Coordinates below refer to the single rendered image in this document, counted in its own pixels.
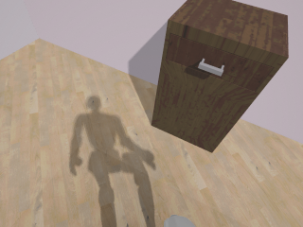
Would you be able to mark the handle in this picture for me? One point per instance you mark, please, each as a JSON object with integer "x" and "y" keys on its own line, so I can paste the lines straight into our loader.
{"x": 211, "y": 69}

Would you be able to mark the robot right thigh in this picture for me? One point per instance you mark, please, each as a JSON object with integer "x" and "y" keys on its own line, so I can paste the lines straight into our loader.
{"x": 178, "y": 221}

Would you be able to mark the drawer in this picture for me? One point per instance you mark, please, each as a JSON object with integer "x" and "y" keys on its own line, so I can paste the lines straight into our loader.
{"x": 237, "y": 69}

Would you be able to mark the cabinet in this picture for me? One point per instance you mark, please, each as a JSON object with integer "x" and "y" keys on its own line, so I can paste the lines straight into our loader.
{"x": 200, "y": 108}

